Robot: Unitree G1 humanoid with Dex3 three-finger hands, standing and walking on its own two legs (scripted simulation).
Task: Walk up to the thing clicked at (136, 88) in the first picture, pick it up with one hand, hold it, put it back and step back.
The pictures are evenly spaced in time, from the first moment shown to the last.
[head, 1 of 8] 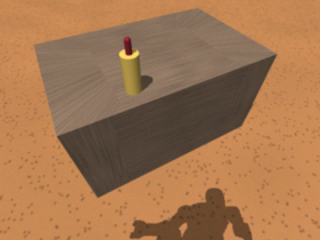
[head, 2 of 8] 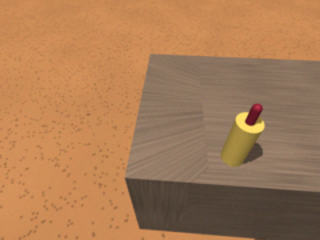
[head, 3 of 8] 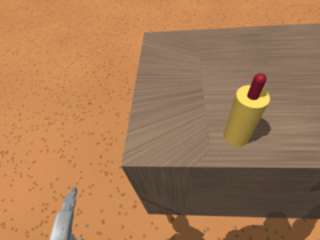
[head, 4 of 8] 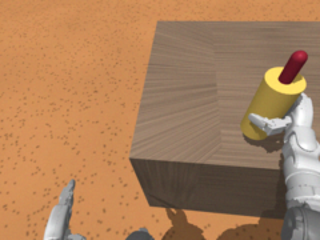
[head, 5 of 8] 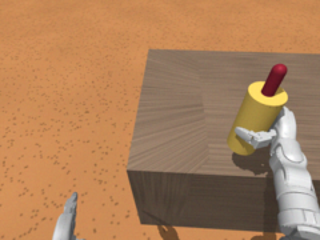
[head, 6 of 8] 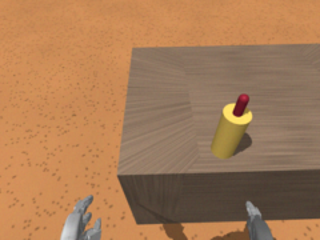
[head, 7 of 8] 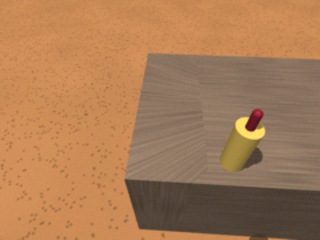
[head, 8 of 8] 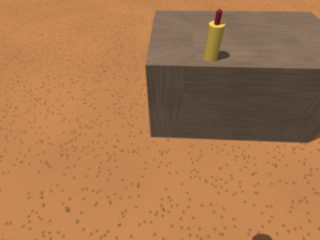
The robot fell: no
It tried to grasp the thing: yes
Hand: right
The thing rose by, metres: 0.22
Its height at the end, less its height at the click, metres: +0.00
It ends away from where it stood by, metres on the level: 0.02
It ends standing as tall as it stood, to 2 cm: yes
